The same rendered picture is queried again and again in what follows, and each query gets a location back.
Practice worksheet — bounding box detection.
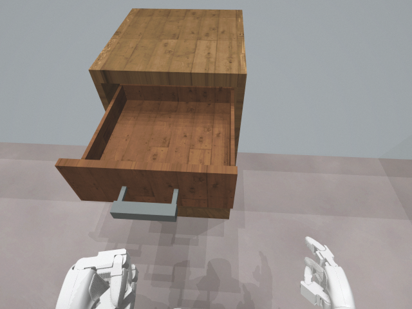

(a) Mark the handle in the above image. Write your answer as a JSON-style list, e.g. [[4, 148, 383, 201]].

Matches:
[[110, 186, 179, 222]]

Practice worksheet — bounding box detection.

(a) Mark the cabinet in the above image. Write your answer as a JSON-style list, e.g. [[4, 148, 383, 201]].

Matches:
[[89, 8, 247, 220]]

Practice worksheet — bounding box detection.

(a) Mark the drawer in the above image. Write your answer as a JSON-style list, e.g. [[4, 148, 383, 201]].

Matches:
[[55, 84, 238, 209]]

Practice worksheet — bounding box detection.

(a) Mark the robot left hand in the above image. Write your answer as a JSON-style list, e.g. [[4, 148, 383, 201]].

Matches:
[[55, 248, 138, 309]]

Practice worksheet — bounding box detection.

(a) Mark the robot right hand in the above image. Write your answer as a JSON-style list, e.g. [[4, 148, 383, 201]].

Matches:
[[301, 236, 356, 309]]

